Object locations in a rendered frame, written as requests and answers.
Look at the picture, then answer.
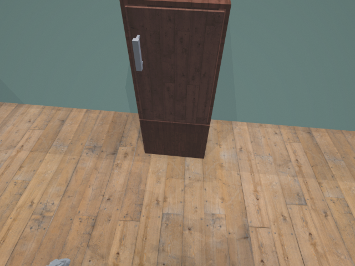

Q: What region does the cupboard door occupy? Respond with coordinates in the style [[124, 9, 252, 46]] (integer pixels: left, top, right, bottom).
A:
[[124, 6, 225, 124]]

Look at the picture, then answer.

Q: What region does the handle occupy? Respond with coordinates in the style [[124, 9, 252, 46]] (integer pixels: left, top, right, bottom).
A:
[[132, 35, 143, 71]]

